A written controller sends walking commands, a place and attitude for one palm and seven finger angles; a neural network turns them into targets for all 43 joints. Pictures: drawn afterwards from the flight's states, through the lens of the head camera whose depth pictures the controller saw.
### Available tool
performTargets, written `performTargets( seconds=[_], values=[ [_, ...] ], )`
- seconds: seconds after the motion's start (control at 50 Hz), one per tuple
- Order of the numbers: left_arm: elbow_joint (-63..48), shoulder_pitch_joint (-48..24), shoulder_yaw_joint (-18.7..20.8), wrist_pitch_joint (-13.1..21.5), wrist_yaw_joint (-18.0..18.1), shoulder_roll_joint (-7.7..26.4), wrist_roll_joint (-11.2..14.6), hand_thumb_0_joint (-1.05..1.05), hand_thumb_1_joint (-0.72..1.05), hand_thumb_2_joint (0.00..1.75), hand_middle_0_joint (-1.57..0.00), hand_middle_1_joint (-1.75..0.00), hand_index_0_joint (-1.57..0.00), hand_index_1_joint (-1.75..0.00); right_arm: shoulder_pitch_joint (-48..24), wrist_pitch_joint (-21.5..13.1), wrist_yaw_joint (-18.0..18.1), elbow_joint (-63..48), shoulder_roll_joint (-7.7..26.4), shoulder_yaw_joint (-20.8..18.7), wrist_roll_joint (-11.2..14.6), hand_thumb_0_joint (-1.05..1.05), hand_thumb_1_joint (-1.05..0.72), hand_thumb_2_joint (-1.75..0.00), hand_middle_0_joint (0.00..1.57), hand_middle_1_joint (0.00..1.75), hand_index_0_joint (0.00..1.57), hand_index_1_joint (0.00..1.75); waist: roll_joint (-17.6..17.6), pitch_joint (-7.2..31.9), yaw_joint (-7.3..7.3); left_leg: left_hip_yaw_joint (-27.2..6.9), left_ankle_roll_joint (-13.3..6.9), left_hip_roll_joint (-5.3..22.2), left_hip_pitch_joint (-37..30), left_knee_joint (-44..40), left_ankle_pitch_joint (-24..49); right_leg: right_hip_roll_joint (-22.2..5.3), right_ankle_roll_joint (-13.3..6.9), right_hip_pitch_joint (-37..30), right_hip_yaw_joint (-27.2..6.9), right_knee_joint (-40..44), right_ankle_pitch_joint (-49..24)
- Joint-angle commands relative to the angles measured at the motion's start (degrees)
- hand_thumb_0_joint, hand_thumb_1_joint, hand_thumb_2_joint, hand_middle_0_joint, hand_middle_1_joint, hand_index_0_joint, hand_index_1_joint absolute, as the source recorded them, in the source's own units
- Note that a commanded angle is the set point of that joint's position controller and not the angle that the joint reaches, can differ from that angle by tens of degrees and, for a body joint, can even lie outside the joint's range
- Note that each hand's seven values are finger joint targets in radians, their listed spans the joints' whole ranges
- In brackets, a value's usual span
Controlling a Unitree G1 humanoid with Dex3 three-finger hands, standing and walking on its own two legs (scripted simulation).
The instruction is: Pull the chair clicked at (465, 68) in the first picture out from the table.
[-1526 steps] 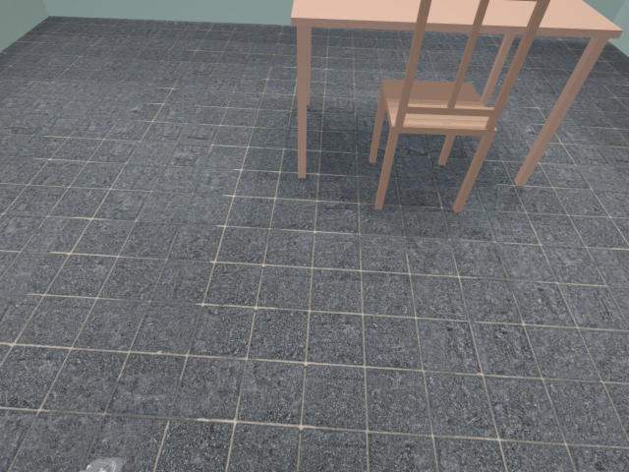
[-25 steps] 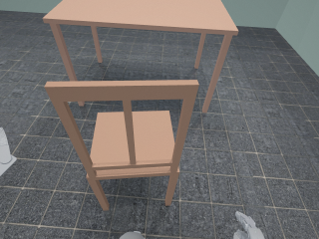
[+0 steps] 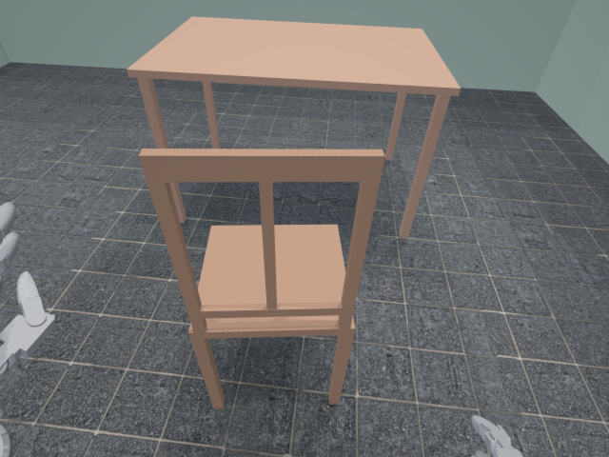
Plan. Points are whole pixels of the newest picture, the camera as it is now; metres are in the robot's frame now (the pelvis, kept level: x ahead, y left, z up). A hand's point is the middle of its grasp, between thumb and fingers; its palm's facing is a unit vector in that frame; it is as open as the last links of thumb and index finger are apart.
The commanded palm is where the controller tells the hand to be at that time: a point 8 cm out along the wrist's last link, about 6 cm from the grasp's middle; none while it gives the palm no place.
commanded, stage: stop stepping back and stand still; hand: left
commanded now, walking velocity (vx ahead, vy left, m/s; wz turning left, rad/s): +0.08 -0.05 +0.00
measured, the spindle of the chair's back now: (269, 252) +0.51 +0.11 -0.05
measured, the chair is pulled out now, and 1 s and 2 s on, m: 0.64 0.64 0.64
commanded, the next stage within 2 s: let the arm hang, fingers relaxed in 0.10 s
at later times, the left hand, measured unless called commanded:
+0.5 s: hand out of the picture +0.07 +0.17 -0.15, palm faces +0.10 -0.98 -0.16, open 6.9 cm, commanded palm none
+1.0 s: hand out of the picture -0.03 +0.14 -0.15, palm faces +0.06 -0.98 -0.18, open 7.4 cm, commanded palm none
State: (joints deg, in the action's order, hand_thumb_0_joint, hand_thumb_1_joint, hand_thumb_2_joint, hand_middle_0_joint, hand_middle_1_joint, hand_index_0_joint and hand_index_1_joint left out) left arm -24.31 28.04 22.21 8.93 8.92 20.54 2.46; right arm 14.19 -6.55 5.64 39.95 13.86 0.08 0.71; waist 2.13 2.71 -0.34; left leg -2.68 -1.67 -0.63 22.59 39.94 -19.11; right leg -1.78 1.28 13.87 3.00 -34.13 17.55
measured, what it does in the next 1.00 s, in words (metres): stands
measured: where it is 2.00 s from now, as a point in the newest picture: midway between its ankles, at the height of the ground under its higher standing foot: outside the picture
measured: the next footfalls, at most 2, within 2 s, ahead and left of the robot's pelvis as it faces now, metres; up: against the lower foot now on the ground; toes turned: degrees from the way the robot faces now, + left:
none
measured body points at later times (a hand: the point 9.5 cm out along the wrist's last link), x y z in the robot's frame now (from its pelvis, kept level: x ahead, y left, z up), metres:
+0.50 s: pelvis +0.00 +0.00 +0.01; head +0.01 +0.01 +0.46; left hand +0.07 +0.22 -0.14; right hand +0.05 -0.23 -0.13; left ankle +0.06 +0.11 -0.72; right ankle +0.00 -0.12 -0.72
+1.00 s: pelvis +0.01 -0.01 +0.02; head +0.02 -0.03 +0.46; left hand -0.03 +0.19 -0.14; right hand +0.00 -0.21 -0.15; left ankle +0.06 +0.11 -0.72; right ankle +0.00 -0.12 -0.72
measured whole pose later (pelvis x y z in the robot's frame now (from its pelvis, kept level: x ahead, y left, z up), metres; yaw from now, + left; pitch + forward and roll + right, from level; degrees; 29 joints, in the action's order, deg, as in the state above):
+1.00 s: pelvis +0.01 -0.01 +0.02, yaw +0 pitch -1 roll +0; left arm 62.6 22.2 -1.2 -0.7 1.7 6.0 -0.3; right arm 19.4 0.0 2.1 62.5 6.7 0.6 -0.6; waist 2.4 -1.4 -0.4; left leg -3.0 0.2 -0.7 14.8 26.9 -10.7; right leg -0.4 -0.8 9.9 3.0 -27.2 16.0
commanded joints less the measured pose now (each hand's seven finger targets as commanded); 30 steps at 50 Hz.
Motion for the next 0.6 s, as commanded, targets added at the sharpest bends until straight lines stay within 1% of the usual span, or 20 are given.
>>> performTargets(
  seconds=[0.0, 0.02, 0.04, 0.06, 0.1, 0.12, 0.14, 0.16, 0.18, 0.2, 0.24, 0.26, 0.28, 0.32, 0.34, 0.4, 0.46, 0.48, 0.52, 0.58],
  values=[
    [-18.6, -8.2, 7.4, 3.9, 1.3, 13.6, -0.9, 0.0, 0.9, 0.9, -0.2, -0.3, -0.2, -0.3, -7.6, -3.8, 1.0, -12.2, 5.0, -1.3, 0.0, 0.0, -0.9, -0.9, 0.2, 0.3, 0.2, 0.3, 19.2, -4.9, 1.8, -20.7, -2.4, 11.8, 2.6, -33.3, -32.1, 3.3, -1.6, 7.0, 0.7, -8.6, 13.6],
    [-19.2, -8.3, 8.6, 4.0, 1.3, 14.7, -1.3, 0.0, 0.9, 0.9, -0.2, -0.3, -0.2, -0.3, -8.0, -4.3, 1.0, -13.0, 3.9, -1.4, -0.1, 0.0, -0.9, -0.9, 0.2, 0.3, 0.2, 0.3, 19.0, -5.4, 1.01, -22.3, -2.9, 13.4, 8.7, -37.2, -33.8, 3.7, -1.5, 1.3, 0.2, -13.8, 10.3],
    [-17.5, -6.0, 9.3, 4.0, 1.1, 15.2, -1.2, 0.0, 0.9, 0.9, -0.2, -0.3, -0.2, -0.3, -7.5, -4.6, 0.8, -12.8, 3.5, -1.5, -0.3, 0.0, -0.9, -0.9, 0.2, 0.3, 0.2, 0.3, 15.3, -4.6, 0.47, -19.3, -3.2, 12.4, 10.8, -36.2, -29.3, 3.1, -1.6, -2.8, -0.2, -12.1, 9.3],
    [-16.1, -3.5, 9.8, 4.0, 0.8, 15.6, -1.0, 0.0, 0.9, 0.9, -0.2, -0.3, -0.2, -0.3, -6.8, -4.9, 0.6, -12.6, 3.2, -1.6, 0.1, 0.0, -0.9, -0.9, 0.2, 0.3, 0.2, 0.3, 11.8, -3.9, 0.06, -15.6, -3.7, 11.5, 10.9, -32.8, -25.0, 2.4, -1.5, -5.9, 0.1, -4.7, 8.9],
    [-14.3, 0.2, 8.7, 4.3, 0.3, 14.0, -1.1, 0.0, 0.9, 0.9, -0.2, -0.3, -0.2, -0.3, -6.0, -4.9, 0.0, -11.9, 3.6, -1.5, -0.3, 0.0, -0.9, -0.9, 0.2, 0.3, 0.2, 0.3, 6.5, -3.1, 0.21, -8.7, -1.4, 6.8, 9.2, -24.8, -18.6, 1.5, -2.4, -9.7, 0.2, 9.8, 5.7],
    [-13.6, 0.7, 9.0, 4.6, 0.0, 14.3, -0.8, 0.0, 0.9, 0.9, -0.2, -0.3, -0.2, -0.3, -6.0, -4.7, -0.2, -11.7, 3.4, -1.6, -0.6, 0.0, -0.9, -0.9, 0.2, 0.3, 0.2, 0.3, 2.8, -2.5, 0.71, -4.8, -0.2, 3.9, 6.0, -18.3, -13.8, -1.0, -4.0, -7.6, -3.2, 15.4, 4.7],
    [-13.7, 0.3, 9.4, 4.7, -0.1, 14.9, -0.3, 0.0, 0.9, 0.9, -0.2, -0.3, -0.2, -0.3, -5.4, -4.6, -0.4, -11.3, 3.6, -1.9, -0.8, 0.0, -0.9, -0.9, 0.2, 0.3, 0.2, 0.3, -2.4, -1.0, 1.19, -2.3, 0.7, 1.7, 0.9, -11.2, -9.2, -4.5, -6.0, -2.6, -8.8, 18.7, 6.8],
    [-12.9, 1.5, 9.0, 4.4, -0.1, 14.6, 0.0, 0.0, 0.9, 0.9, -0.2, -0.3, -0.2, -0.3, -4.2, -4.6, -0.5, -10.4, 3.9, -2.3, -0.4, 0.0, -0.9, -0.9, 0.2, 0.3, 0.2, 0.3, -7.4, -0.6, 1.48, -0.7, 1.4, 0.3, -5.5, -2.8, -5.2, -8.4, -7.9, 6.1, -13.3, 22.2, 12.8],
    [28.9, -4.9, -13.6, -5.7, -7.7, 0.5, -5.8, 0.0, 0.9, 0.9, -0.2, -0.3, -0.2, -0.3, -1.6, -2.9, -5.0, 0.6, 9.6, -4.5, -1.2, 0.0, -0.9, -0.9, 0.2, 0.3, 0.2, 0.3, -6.3, -3.1, 4.44, -2.3, 0.1, 2.9, -2.3, 6.2, 6.0, -12.6, -8.8, 11.6, -10.0, 10.8, -6.5],
    [30.0, -5.9, -14.5, -9.8, -8.6, -4.2, -5.1, 0.0, 0.9, 0.9, -0.2, -0.3, -0.2, -0.3, 4.0, 0.6, -5.1, 1.6, 3.4, -3.8, -1.0, 0.0, -0.9, -0.9, 0.2, 0.3, 0.2, 0.3, -5.3, 1.8, 4.48, -3.0, 0.6, 1.9, -9.7, 4.4, 8.4, -9.7, -8.8, 13.5, -6.8, 7.9, -7.1],
    [33.8, -7.1, -16.7, -11.5, -8.9, -6.0, -4.6, 0.0, 0.9, 0.9, -0.2, -0.3, -0.2, -0.3, 1.8, 3.6, -5.2, -0.2, 4.4, -2.5, -2.0, 0.0, -0.9, -0.9, 0.2, 0.3, 0.2, 0.3, -2.8, -4.3, 2.25, -10.2, -2.0, 5.9, -0.7, -8.7, 2.7, -3.7, -4.4, 12.8, -2.8, 3.9, 7.3],
    [36.6, -7.5, -17.4, -11.5, -8.7, -6.4, -4.8, 0.0, 0.9, 0.9, -0.2, -0.3, -0.2, -0.3, 0.5, 3.9, -5.0, -0.4, 4.9, -2.2, -2.6, 0.0, -0.9, -0.9, 0.2, 0.3, 0.2, 0.3, -6.4, -6.1, 0.98, -12.8, -3.1, 6.8, 3.1, -12.5, 1.0, -1.6, -3.2, 9.2, -3.2, 4.0, 6.8],
    [39.7, -7.3, -17.5, -11.0, -8.6, -5.7, -4.7, 0.0, 0.9, 0.9, -0.2, -0.3, -0.2, -0.3, -1.0, 4.2, -4.8, -0.7, 5.5, -1.8, -3.0, 0.0, -0.9, -0.9, 0.2, 0.3, 0.2, 0.3, -10.1, -4.8, -0.41, -12.1, -3.1, 5.6, 5.6, -12.4, 4.3, -1.6, -2.8, 3.5, -4.8, 5.7, 1.1],
    [47.3, -9.9, -17.4, -10.7, -8.4, -3.5, -4.6, 0.0, 0.9, 0.9, -0.2, -0.3, -0.2, -0.3, 0.1, 4.8, -4.9, 1.2, 5.1, -1.9, -2.7, 0.0, -0.9, -0.9, 0.2, 0.3, 0.2, 0.3, -12.0, -2.3, 0.49, -9.3, -2.0, 3.1, 0.8, -11.4, 11.3, -3.6, -4.9, 0.6, -5.8, 5.4, -5.6],
    [51.1, -10.0, -17.7, -10.5, -8.3, -3.3, -4.4, 0.0, 0.9, 0.9, -0.2, -0.3, -0.2, -0.3, 0.7, 4.9, -4.9, 2.6, 5.1, -1.8, -2.6, 0.0, -0.9, -0.9, 0.2, 0.3, 0.2, 0.3, -10.0, -1.5, 0.43, -9.3, -2.0, 3.4, -1.4, -12.5, 13.7, -3.3, -4.9, -0.1, -5.8, 5.3, -6.7],
    [62.4, -8.0, -19.1, -10.1, -8.1, -2.5, -3.8, 0.0, 0.9, 0.9, -0.2, -0.3, -0.2, -0.3, 1.3, 4.9, -4.8, 6.6, 4.6, -1.2, -2.3, 0.0, -0.9, -0.9, 0.2, 0.3, 0.2, 0.3, 0.9, -2.5, -0.42, -8.7, -1.8, 4.0, -3.1, -16.9, 11.8, -2.2, -4.2, -1.7, -5.5, 7.1, -4.6],
    [70.4, -5.5, -19.4, -9.7, -7.8, -3.5, -3.7, 0.0, 0.9, 0.9, -0.2, -0.3, -0.2, -0.3, 3.2, 5.2, -4.2, 10.1, 3.0, -0.9, -2.1, 0.0, -0.9, -0.9, 0.2, 0.3, 0.2, 0.3, 5.2, -3.3, -0.35, -7.8, -1.6, 4.2, -5.0, -18.8, 7.8, -1.9, -4.3, -2.3, -4.9, 9.8, -3.8],
    [71.5, -4.6, -18.8, -9.7, -7.6, -5.0, -3.7, 0.0, 0.9, 0.9, -0.2, -0.3, -0.2, -0.3, 4.1, 5.4, -4.0, 10.7, 1.9, -1.3, -2.4, 0.0, -0.9, -0.9, 0.2, 0.3, 0.2, 0.3, 8.9, -2.2, -0.24, -7.6, -1.6, 4.3, -5.5, -19.1, 6.6, -2.1, -4.3, -2.9, -4.5, 10.3, -3.8],
    [74.4, -4.4, -19.7, -9.5, -7.7, -4.7, -3.4, 0.0, 0.9, 0.9, -0.2, -0.3, -0.2, -0.3, 5.6, 5.5, -3.9, 12.3, 1.2, -1.2, -2.0, 0.0, -0.9, -0.9, 0.2, 0.3, 0.2, 0.3, 8.1, -1.5, -0.08, -7.2, -1.5, 4.1, -6.0, -19.1, 5.7, -2.3, -4.6, -3.8, -4.6, 11.2, -4.3],
    [77.9, -4.4, -20.8, -9.4, -7.7, -5.1, -3.2, 0.0, 0.9, 0.9, -0.2, -0.3, -0.2, -0.3, 7.8, 6.0, -3.8, 14.3, 1.3, -1.3, -1.7, 0.0, -0.9, -0.9, 0.2, 0.3, 0.2, 0.3, 0.6, -4.1, 0.52, -6.6, -1.4, 4.3, -6.5, -18.6, 4.9, -2.8, -4.9, -2.1, -4.6, 13.1, -3.5]
  ],
)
